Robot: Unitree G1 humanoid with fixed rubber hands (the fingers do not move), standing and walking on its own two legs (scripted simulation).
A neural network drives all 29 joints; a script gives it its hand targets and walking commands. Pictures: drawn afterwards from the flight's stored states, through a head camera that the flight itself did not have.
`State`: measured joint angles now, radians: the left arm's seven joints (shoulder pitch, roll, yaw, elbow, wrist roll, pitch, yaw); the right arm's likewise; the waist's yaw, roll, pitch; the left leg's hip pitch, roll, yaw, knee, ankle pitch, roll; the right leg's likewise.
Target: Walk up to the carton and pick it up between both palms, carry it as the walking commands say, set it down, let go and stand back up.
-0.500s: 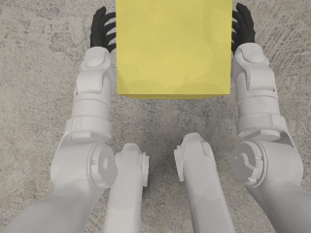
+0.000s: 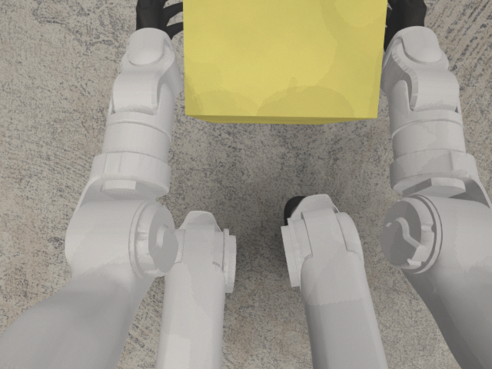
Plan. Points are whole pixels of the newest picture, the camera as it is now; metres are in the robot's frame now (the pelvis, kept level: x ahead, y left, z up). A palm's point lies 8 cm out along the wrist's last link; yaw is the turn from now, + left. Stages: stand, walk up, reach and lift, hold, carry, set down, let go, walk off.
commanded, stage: set down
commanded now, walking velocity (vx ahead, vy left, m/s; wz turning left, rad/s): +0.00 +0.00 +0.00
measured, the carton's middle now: (272, 56) +0.52 -0.09 -0.22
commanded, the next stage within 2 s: none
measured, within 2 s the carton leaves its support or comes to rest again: rests again in 0.98 s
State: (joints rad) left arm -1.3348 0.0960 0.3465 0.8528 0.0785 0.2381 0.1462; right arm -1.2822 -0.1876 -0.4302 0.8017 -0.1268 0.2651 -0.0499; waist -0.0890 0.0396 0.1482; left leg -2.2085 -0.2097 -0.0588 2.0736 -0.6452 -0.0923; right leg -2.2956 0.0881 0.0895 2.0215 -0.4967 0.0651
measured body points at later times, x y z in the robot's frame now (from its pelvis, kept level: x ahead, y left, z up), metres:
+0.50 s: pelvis +0.00 +0.01 -0.01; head +0.36 -0.03 +0.25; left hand +0.56 +0.06 -0.18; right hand +0.52 -0.24 -0.17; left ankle +0.09 +0.12 -0.37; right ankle +0.12 -0.13 -0.37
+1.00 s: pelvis +0.00 +0.00 -0.02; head +0.37 -0.03 +0.23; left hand +0.56 +0.07 -0.20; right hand +0.52 -0.24 -0.20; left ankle +0.09 +0.12 -0.37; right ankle +0.12 -0.13 -0.37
